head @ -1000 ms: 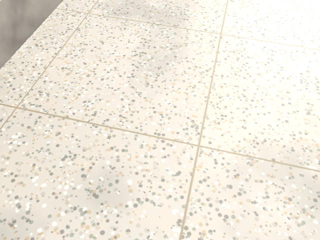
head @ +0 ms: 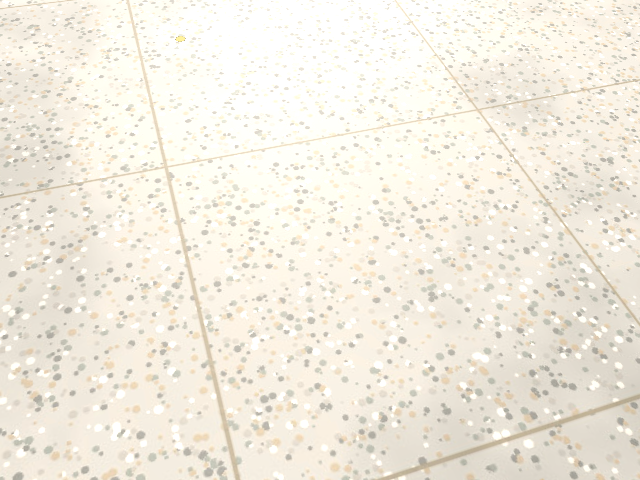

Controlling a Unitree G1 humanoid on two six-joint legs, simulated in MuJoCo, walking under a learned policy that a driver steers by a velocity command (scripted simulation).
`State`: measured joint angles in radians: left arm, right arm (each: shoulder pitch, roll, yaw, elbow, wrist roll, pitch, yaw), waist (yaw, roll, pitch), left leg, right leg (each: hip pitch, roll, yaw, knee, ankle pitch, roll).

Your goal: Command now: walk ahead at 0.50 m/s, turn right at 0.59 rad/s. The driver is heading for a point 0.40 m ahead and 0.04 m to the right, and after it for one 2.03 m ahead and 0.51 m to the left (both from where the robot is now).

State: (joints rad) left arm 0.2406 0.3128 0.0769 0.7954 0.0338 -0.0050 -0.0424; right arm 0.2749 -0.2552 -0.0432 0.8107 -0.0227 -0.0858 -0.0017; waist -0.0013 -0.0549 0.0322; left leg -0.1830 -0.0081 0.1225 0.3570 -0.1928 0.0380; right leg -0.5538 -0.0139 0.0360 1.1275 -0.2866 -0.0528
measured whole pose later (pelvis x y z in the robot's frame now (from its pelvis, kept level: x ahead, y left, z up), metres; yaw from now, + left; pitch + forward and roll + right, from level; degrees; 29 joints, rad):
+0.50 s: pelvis +0.24 -0.08 +0.00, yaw -12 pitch +0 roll +1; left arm 0.20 0.23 0.03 0.79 0.02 -0.05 0.00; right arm 0.26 -0.25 -0.04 0.81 -0.01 -0.01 0.01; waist -0.03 0.03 0.08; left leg -0.51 0.07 -0.01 1.11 -0.34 -0.01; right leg -0.23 0.07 -0.08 0.39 -0.17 -0.11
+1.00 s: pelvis +0.35 -0.07 -0.01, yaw +3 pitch +1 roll -1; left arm 0.17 0.25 0.04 0.78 0.03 0.03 0.03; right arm 0.23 -0.27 -0.07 0.76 0.00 0.03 -0.01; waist -0.01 -0.02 0.07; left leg -0.31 -0.07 0.00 0.49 -0.19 0.09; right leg -0.46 0.01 -0.01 1.13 -0.46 0.02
